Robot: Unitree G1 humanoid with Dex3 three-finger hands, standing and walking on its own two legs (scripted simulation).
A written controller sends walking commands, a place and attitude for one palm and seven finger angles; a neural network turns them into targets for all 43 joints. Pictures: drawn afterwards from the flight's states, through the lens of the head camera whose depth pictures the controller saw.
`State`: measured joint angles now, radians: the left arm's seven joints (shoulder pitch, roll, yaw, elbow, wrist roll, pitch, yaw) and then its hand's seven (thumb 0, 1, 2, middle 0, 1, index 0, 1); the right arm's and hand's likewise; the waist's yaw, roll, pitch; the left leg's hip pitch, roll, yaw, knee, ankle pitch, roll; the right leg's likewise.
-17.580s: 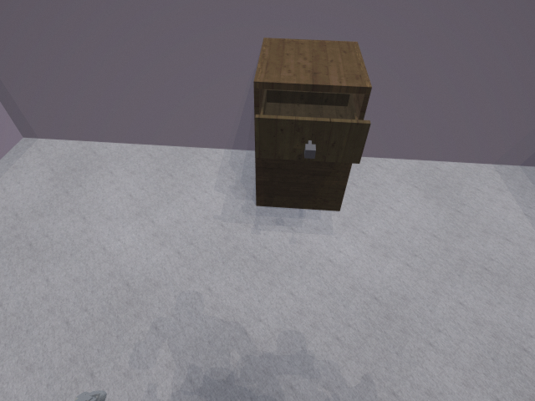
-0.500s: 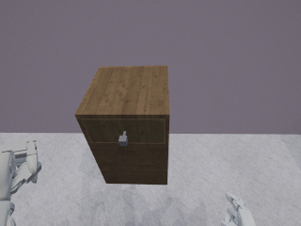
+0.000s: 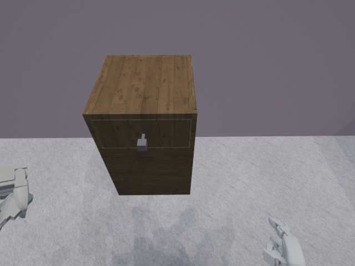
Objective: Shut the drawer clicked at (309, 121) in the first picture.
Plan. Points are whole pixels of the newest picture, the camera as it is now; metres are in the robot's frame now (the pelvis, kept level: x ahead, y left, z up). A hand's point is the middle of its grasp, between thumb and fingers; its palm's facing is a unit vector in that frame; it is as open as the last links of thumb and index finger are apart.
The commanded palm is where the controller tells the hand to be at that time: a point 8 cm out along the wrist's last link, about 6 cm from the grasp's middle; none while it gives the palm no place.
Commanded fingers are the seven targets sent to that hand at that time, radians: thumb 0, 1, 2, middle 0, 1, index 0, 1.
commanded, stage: step back with the hand held close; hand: left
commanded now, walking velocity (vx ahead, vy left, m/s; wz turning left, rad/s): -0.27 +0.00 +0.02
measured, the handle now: (142, 141) +0.61 +0.19 -0.20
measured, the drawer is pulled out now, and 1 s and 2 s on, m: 0.00 0.00 0.00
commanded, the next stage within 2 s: stop stepping back and stand still in 1.14 s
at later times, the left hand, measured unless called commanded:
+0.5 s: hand (8, 222) +0.15 +0.25 +0.17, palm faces +0.40 -0.80 -0.45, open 3.2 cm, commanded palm +0.08 +0.29 +0.18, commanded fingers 0.00 0.90 0.90 -1.40 -1.60 -1.40 -1.60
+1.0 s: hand out of the picture +0.08 +0.18 +0.18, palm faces +0.21 -0.80 -0.56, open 3.2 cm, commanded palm +0.01 +0.25 +0.18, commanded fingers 0.00 0.90 0.90 -1.40 -1.60 -1.40 -1.60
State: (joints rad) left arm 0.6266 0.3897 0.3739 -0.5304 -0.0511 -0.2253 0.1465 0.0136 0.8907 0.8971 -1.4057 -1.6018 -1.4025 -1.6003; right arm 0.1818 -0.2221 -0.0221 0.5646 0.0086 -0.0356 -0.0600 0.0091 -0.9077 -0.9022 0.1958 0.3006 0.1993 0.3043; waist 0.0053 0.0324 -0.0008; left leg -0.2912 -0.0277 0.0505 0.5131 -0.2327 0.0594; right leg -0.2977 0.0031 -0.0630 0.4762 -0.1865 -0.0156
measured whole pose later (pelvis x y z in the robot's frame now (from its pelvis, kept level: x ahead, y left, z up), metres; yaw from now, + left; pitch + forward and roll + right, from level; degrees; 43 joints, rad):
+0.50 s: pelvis -0.04 +0.01 -0.01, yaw +2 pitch +1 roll -2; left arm 0.58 0.39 0.40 -0.59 -0.01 -0.30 0.15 0.01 0.89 0.90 -1.41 -1.60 -1.41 -1.60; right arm 0.21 -0.22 -0.03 0.59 -0.01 -0.09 -0.04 0.01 -0.91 -0.90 0.20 0.30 0.20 0.30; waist -0.02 0.01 0.03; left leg -0.44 -0.03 0.02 0.65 -0.26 0.07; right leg -0.40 0.05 -0.01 0.54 -0.16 -0.01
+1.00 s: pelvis -0.11 -0.03 -0.01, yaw +0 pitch +2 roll -3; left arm 0.67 0.50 0.43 -0.68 -0.05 -0.34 0.09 0.01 0.89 0.90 -1.41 -1.60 -1.40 -1.60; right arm 0.13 -0.18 -0.01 0.59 -0.01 -0.09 -0.03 0.01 -0.90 -0.90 0.20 0.30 0.20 0.31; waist -0.03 0.02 0.05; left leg -0.53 0.06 -0.02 0.59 -0.15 0.01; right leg -0.24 0.13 0.00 0.50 -0.30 -0.06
